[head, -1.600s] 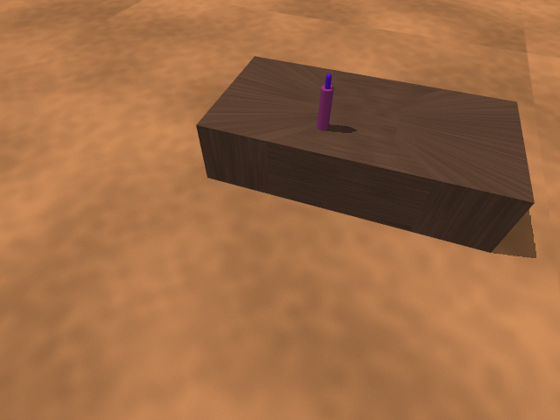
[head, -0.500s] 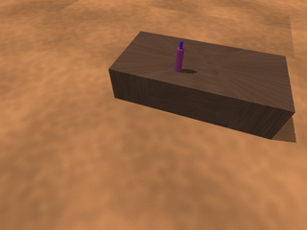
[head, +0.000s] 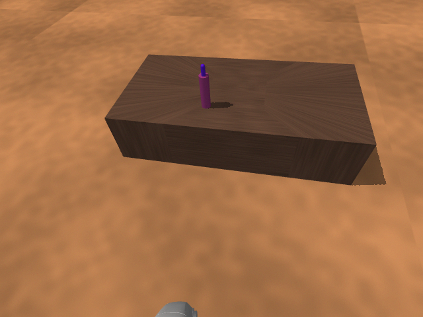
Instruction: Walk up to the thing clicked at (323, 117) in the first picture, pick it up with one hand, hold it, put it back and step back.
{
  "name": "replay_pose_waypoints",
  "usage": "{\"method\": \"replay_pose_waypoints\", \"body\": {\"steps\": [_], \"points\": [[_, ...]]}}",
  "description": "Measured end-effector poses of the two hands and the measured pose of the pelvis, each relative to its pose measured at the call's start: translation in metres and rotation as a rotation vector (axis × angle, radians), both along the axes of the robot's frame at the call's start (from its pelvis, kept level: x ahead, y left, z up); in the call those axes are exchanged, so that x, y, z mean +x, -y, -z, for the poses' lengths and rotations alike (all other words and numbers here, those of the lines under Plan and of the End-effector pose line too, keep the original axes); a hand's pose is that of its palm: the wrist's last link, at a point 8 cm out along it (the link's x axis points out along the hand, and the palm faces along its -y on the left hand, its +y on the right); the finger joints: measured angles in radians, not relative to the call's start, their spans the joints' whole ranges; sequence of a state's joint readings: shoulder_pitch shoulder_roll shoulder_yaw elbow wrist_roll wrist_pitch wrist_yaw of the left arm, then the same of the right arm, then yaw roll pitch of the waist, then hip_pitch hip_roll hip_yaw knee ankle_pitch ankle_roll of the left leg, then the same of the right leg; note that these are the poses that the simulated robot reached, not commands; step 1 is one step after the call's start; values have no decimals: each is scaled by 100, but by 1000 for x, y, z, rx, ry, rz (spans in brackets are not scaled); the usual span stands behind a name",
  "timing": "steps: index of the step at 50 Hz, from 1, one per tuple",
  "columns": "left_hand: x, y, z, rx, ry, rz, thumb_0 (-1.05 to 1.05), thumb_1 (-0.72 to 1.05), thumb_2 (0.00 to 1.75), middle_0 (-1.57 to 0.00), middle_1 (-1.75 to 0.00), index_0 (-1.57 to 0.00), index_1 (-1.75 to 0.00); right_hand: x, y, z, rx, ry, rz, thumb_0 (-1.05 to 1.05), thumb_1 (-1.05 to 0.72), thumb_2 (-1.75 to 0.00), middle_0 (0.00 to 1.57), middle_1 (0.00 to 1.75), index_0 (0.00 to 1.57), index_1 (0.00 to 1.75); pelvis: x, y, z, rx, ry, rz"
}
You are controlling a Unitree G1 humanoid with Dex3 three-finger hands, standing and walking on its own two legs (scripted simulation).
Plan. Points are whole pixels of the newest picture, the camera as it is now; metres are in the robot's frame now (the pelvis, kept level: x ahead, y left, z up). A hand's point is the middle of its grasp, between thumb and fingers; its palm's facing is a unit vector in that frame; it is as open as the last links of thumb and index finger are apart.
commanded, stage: walk up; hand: left
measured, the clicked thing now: (204, 86) +1.20 +0.11 -0.31
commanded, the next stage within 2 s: none
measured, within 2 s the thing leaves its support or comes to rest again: neither
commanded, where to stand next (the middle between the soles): +0.69 +0.03 m, yaw -10 degrees
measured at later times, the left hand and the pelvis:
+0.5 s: hand (112, 220) +0.35 +0.29 -0.12, palm faces -0.20 -0.90 -0.39, open 7.4 cm; pelvis +0.22 +0.03 +0.00, yaw -7 degrees
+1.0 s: hand (113, 182) +0.49 +0.34 -0.15, palm faces -0.17 -0.89 -0.42, open 7.4 cm; pelvis +0.43 +0.05 -0.02, yaw -9 degrees
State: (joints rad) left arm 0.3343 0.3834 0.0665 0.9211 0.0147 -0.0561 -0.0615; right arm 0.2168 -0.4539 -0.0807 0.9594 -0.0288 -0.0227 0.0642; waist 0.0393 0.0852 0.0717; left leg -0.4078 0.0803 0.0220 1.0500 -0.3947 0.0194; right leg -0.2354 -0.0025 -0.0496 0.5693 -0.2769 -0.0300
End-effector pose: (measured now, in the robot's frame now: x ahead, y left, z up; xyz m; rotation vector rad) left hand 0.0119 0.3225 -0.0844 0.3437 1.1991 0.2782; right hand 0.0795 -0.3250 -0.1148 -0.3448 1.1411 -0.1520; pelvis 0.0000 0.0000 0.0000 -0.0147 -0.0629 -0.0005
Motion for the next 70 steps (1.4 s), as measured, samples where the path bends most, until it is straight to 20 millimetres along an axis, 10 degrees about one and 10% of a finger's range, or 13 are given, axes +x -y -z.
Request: {"method": "replay_pose_waypoints", "body": {"steps": [13, 22, 30, 39, 50, 61, 70], "points": [[129, -27, 32, -49, -37, 100, 1, 90, 89, -21, -30, -21, -30, 118, -31, -21, -44, 108, 13, 0, -90, -90, 20, 30, 20, 30, 118, -32, 11, 15, -26, 64], [288, -25, 9, -36, 65, 251, 1, 91, 89, -20, -30, -20, -30, 126, -37, -31, -37, 42, 144, 0, -90, -90, 20, 30, 20, 30, 192, -33, -5, 30, -27, 113], [404, 3, -4, 22, 173, 328, 0, 90, 89, -20, -30, -20, -30, 149, -12, 8, 0, -70, 204, 0, -90, -90, 20, 30, 20, 30, 263, -11, 13, 20, -21, 130], [431, 6, -14, 22, 131, 268, 0, 90, 89, -21, -30, -20, -30, 257, -17, 6, 41, -14, 156, 1, -91, -90, 20, 30, 20, 30, 330, -11, 0, 11, -16, 151], [475, -58, 26, 15, -12, 218, 1, 90, 89, -21, -30, -21, -30, 385, -42, -13, -45, 90, 121, 0, -91, -90, 20, 30, 20, 30, 426, -54, 18, 16, -19, 165], [592, -56, 18, -32, 3, 281, 1, 90, 89, -20, -30, -20, -30, 409, -72, -29, -36, 21, 206, 0, -90, -90, 20, 30, 20, 30, 501, -67, -2, 21, -16, 188], [685, -25, 8, 18, 99, 327, 1, 90, 89, -21, -30, -20, -30, 437, -58, 8, 14, -72, 249, 0, -90, -90, 20, 30, 20, 30, 561, -46, 12, 18, -13, 188]]}}
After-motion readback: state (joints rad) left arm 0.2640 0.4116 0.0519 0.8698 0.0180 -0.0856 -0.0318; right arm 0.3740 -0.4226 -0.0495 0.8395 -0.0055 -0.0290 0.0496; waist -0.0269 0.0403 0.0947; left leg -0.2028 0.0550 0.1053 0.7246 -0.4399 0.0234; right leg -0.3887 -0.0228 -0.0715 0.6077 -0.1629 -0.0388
